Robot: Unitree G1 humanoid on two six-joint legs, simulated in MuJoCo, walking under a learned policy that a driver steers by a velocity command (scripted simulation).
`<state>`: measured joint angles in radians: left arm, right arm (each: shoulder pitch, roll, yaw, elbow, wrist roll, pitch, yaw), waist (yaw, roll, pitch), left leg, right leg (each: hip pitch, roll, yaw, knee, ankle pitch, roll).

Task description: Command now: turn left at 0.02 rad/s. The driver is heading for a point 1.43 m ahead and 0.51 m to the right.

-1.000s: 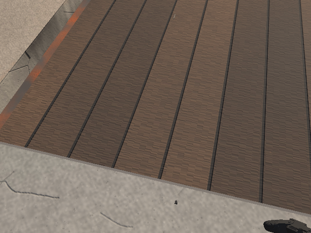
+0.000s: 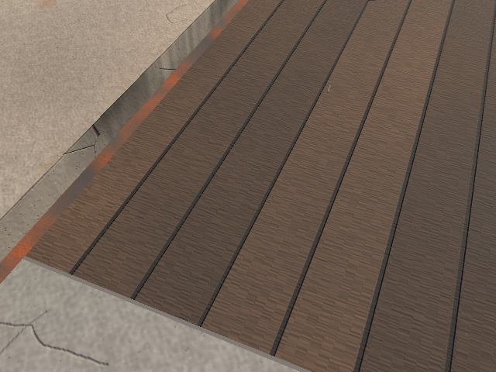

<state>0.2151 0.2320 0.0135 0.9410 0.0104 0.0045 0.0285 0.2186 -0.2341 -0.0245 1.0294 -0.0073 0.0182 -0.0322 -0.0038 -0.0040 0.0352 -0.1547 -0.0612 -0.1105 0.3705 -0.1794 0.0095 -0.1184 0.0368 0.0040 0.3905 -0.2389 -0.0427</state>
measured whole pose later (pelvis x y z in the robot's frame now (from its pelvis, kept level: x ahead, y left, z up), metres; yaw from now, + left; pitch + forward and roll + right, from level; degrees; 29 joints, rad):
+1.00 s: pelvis +0.01 -0.01 +0.00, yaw -1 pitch -1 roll +0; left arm 0.30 0.15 -0.01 1.13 0.01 -0.01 0.04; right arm 0.27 -0.15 0.01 1.19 -0.01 0.01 -0.05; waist 0.00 0.00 0.02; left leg -0.16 -0.04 -0.11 0.38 -0.20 -0.01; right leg -0.12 0.06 0.01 0.39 -0.25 -0.06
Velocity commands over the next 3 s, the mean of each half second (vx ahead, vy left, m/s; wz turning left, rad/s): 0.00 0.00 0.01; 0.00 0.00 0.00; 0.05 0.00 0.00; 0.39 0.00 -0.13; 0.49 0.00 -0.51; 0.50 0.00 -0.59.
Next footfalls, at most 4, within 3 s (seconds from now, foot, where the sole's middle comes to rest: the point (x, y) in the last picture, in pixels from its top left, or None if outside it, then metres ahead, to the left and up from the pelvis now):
1.70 left None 0.17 0.12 -0.78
2.20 right None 0.49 -0.02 -0.78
2.72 left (259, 264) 0.86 0.00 -0.78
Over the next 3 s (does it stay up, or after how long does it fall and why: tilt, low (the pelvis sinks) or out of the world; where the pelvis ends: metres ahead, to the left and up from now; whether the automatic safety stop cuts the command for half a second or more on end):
stays up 0.79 -0.07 0.00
